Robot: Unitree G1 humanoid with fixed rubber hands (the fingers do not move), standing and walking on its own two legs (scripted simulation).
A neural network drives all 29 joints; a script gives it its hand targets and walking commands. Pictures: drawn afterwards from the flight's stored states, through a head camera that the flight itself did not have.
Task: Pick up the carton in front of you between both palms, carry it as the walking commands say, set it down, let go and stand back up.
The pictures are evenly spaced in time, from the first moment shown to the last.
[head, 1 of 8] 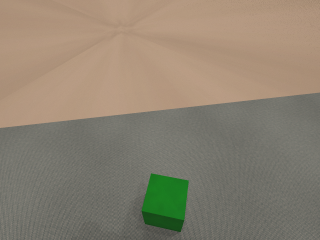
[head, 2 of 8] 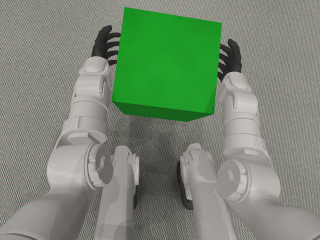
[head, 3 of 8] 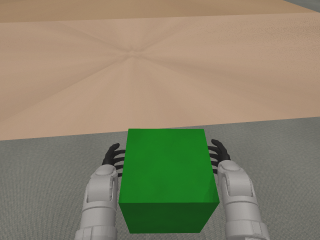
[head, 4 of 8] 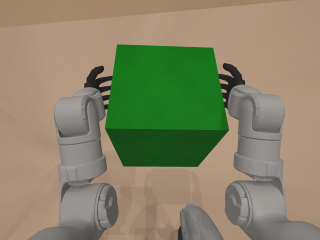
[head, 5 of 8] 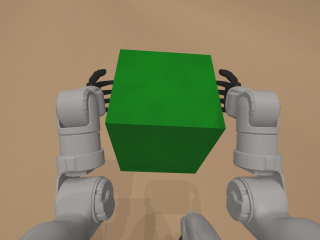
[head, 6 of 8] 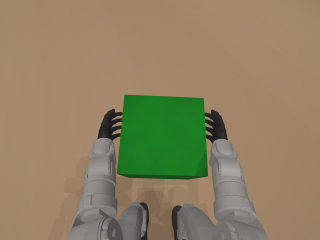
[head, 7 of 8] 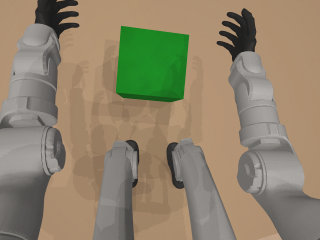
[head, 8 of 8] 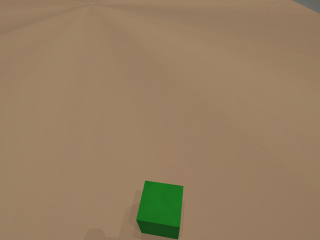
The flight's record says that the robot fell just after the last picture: no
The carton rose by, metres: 0.94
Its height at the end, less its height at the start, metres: +0.21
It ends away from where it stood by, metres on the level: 4.75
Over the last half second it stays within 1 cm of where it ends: yes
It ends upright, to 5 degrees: yes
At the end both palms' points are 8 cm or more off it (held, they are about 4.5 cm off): yes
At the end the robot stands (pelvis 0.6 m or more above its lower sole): yes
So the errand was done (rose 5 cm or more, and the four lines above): yes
